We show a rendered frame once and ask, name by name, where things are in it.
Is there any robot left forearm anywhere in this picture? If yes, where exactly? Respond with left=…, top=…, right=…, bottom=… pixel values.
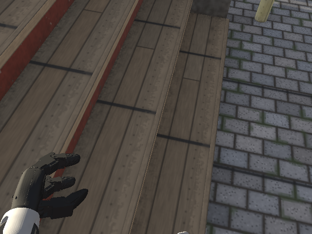
left=0, top=208, right=40, bottom=234

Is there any robot left hand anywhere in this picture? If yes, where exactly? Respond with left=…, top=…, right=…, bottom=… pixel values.
left=11, top=152, right=89, bottom=219

